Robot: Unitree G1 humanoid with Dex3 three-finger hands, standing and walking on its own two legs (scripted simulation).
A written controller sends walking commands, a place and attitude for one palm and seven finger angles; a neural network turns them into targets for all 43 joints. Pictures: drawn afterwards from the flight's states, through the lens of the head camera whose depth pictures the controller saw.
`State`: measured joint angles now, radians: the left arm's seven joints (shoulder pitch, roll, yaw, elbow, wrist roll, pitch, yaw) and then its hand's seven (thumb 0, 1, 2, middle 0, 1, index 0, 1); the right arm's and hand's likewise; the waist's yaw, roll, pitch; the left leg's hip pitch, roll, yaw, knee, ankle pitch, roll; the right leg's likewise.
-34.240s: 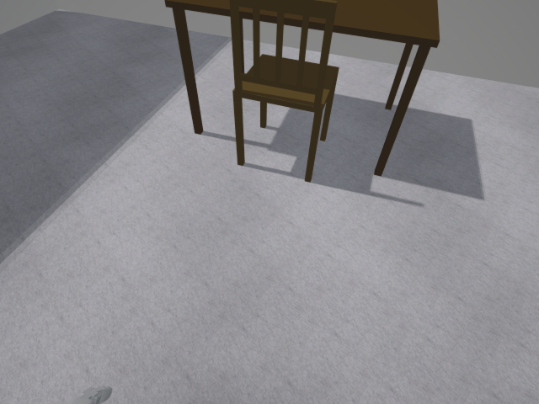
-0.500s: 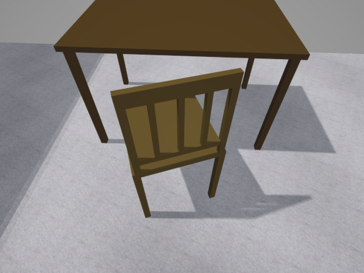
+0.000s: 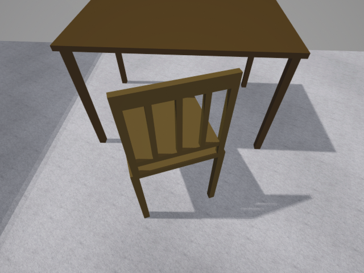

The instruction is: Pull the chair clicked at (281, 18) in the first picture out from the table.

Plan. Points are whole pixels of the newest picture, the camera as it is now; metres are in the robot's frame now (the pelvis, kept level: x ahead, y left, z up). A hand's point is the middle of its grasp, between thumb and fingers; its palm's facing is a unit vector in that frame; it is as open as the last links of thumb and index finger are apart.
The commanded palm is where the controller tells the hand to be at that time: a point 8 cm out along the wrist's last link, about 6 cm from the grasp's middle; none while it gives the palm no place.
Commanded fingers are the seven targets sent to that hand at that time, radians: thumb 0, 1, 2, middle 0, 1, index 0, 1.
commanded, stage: look to check the result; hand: left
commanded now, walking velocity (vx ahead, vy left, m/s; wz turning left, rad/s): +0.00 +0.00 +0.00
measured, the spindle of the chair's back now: (178, 127) +0.59 +0.05 -0.10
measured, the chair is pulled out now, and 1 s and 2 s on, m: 0.29 0.29 0.29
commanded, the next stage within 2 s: take the last steps up to it in 0.36 s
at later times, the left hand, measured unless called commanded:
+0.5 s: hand out of the picture +0.00 +0.16 -0.18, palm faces +0.02 -0.98 -0.19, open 7.3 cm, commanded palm none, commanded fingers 0.00 0.90 0.90 -0.20 -0.30 -0.20 -0.30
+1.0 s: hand out of the picture +0.03 +0.15 -0.19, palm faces +0.10 -0.98 -0.19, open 7.4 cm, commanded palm none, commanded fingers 0.00 0.90 0.90 -0.20 -0.30 -0.20 -0.30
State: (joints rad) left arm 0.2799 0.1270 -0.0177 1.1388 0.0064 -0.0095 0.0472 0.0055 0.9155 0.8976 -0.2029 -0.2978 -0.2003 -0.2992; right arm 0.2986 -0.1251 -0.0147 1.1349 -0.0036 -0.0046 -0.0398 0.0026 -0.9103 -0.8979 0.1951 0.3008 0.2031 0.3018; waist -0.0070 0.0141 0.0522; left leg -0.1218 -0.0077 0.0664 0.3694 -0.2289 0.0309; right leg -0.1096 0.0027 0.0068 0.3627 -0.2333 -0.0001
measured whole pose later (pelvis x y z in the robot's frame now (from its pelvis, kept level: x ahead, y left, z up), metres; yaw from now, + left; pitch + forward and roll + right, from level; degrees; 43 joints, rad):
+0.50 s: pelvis +0.01 +0.00 +0.00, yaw +0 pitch -1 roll +0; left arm 0.28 0.13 -0.02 1.14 0.01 -0.01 0.05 0.01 0.92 0.90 -0.20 -0.30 -0.20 -0.30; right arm 0.30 -0.13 -0.02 1.14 0.00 -0.01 -0.04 0.00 -0.91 -0.90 0.19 0.30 0.20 0.30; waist -0.01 0.01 0.05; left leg -0.11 -0.01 0.06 0.37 -0.24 0.03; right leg -0.09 0.00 0.01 0.36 -0.25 0.00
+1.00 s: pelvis +0.07 -0.01 -0.02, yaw +1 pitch -1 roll -1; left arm 0.35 0.12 0.04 1.10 0.03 -0.04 0.05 0.00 0.91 0.90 -0.20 -0.30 -0.20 -0.30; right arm 0.30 -0.14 -0.05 1.12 -0.01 0.00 -0.03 0.01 -0.91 -0.90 0.20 0.30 0.20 0.30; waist 0.02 0.01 0.08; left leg -0.28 0.01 0.06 0.73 -0.48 0.04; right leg -0.07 0.03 -0.02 0.49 -0.41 -0.03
